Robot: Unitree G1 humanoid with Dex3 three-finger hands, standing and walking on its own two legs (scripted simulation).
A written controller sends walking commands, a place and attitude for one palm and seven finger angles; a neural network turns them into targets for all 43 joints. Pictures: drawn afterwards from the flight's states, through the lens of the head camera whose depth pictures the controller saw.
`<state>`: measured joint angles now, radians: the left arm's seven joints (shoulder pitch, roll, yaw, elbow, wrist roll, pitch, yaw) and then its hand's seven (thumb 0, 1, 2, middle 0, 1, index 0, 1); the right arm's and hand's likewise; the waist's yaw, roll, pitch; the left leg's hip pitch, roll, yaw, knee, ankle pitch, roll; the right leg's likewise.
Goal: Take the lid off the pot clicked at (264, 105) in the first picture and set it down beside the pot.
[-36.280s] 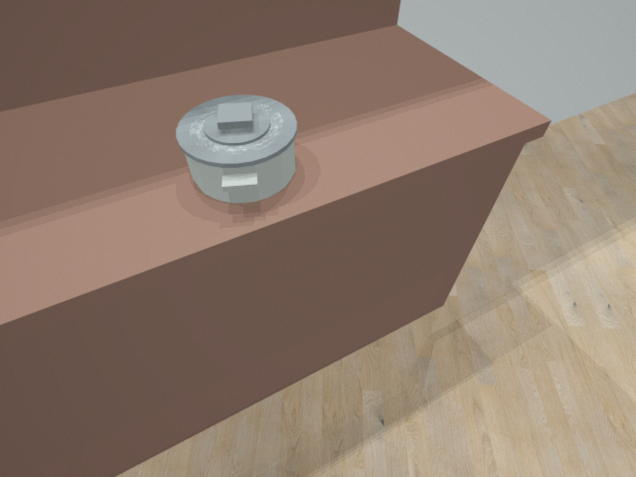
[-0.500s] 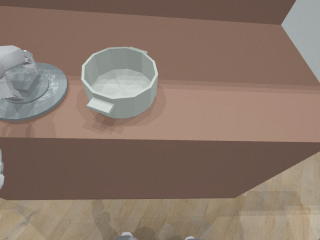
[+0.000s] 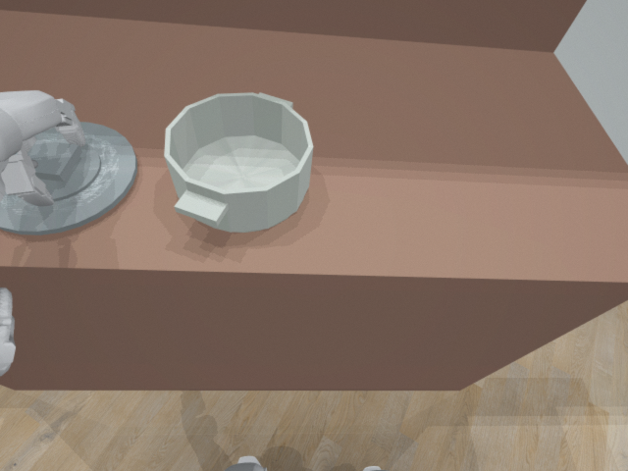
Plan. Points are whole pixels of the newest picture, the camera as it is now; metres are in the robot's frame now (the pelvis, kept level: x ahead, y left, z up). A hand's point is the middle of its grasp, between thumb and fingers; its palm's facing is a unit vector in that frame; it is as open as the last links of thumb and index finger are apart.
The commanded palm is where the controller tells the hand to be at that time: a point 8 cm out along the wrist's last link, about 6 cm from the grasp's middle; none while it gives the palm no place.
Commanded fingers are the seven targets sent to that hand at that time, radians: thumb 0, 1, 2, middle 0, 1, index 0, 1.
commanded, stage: raise the empty hand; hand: left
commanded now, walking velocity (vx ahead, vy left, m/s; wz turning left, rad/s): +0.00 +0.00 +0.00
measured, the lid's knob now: (50, 160) +0.49 +0.33 +0.09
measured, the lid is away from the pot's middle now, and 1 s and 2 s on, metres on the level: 0.24 0.24 0.24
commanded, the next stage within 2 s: draw the hand back to the body in 1.20 s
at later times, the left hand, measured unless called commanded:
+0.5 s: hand (12, 123) +0.47 +0.33 +0.16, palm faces -0.35 -0.09 -0.93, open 11.0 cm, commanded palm +0.48 +0.32 +0.22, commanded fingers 0.00 -0.07 0.76 -0.40 -0.76 -0.40 -0.76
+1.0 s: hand out of the picture +0.47 +0.33 +0.21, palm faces -0.30 -0.11 -0.95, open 11.0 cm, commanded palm +0.47 +0.32 +0.28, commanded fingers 0.00 -0.07 0.76 -0.40 -0.76 -0.40 -0.76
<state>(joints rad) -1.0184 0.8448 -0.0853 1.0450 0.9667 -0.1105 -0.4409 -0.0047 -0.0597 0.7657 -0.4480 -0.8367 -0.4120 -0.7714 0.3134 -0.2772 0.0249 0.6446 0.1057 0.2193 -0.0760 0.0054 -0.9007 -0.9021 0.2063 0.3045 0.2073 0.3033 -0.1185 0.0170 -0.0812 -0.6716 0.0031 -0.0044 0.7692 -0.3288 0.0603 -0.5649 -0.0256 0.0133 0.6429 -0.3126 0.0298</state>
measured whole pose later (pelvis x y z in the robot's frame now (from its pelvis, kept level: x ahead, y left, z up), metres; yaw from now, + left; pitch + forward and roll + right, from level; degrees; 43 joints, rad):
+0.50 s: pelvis +0.02 +0.01 +0.01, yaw +0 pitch +12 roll -3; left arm -0.99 0.85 -0.03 0.94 0.95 -0.08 -0.47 0.00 -0.06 0.77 -0.41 -0.77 -0.41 -0.77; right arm 0.30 -0.27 0.02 0.62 0.10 0.23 -0.06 0.01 -0.90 -0.90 0.21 0.30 0.21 0.30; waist -0.12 0.03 -0.08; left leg -0.57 -0.01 0.01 0.67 -0.30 0.07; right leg -0.45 -0.04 0.02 0.52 -0.28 0.03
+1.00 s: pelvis +0.01 +0.00 +0.02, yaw +1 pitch +10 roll -3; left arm -1.14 0.87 -0.09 1.01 0.96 -0.02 -0.51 0.00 -0.06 0.77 -0.41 -0.77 -0.41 -0.77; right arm 0.28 -0.28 0.04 0.64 0.10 0.21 -0.06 0.01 -0.90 -0.90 0.21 0.30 0.21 0.30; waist -0.11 0.02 -0.07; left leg -0.51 -0.02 -0.01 0.60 -0.26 0.06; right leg -0.39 -0.05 0.01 0.46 -0.25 0.03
